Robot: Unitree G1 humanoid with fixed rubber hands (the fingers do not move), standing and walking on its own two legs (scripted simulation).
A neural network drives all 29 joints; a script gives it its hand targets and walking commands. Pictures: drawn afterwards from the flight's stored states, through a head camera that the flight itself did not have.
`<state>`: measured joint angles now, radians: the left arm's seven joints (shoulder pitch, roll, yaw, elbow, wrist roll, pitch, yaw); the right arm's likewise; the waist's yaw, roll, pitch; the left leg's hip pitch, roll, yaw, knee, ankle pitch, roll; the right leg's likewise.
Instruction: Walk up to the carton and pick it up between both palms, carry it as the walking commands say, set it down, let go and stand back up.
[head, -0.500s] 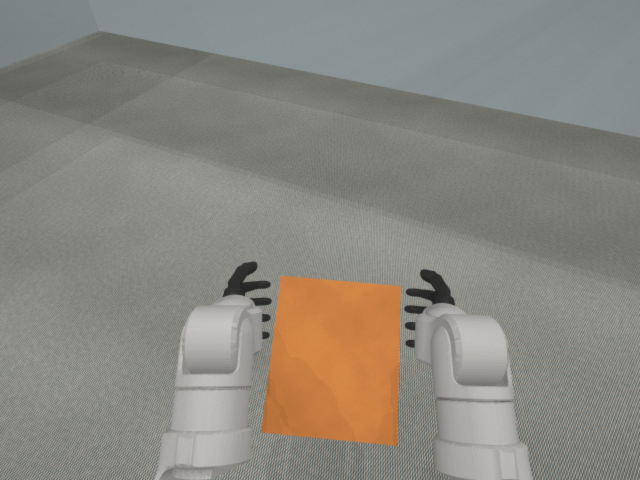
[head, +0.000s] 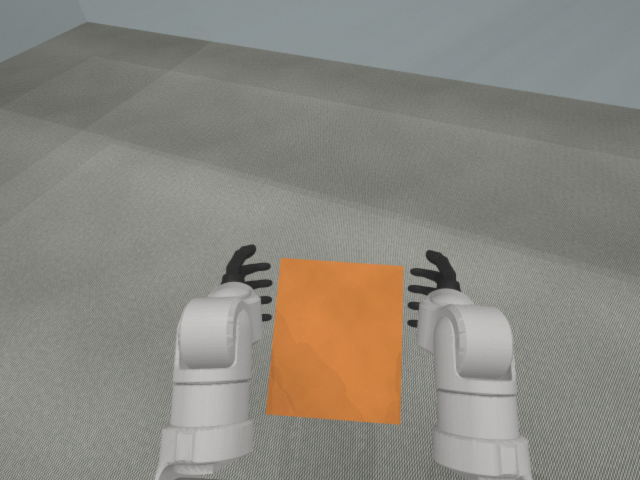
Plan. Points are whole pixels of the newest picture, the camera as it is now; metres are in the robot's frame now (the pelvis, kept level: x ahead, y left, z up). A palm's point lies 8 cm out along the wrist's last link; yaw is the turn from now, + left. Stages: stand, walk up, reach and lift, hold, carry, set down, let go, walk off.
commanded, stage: carry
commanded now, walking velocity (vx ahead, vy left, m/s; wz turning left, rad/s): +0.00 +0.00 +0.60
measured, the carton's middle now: (335, 337) +0.35 -0.01 -0.04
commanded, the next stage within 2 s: none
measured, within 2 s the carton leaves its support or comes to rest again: neither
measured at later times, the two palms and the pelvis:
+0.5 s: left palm (163, 271) +0.38 +0.21 +0.08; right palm (338, 232) +0.45 -0.02 +0.07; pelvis +0.11 +0.00 -0.02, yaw +17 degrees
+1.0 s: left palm (68, 333) +0.30 +0.30 +0.07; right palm (246, 238) +0.45 +0.11 +0.07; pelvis +0.12 +0.02 -0.01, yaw +36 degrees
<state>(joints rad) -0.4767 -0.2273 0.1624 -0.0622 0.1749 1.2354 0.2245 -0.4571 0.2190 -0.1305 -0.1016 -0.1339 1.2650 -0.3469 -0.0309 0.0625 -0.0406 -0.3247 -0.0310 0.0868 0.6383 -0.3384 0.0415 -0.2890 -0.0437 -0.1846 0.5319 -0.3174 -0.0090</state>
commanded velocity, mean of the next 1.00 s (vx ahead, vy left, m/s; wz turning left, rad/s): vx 0.00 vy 0.00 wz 0.60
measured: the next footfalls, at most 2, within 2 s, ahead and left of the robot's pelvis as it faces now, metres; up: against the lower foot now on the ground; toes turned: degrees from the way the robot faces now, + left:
right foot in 0.48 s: +0.24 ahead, -0.07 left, +0.00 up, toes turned +10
left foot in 0.78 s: +0.12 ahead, +0.13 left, +0.00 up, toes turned +33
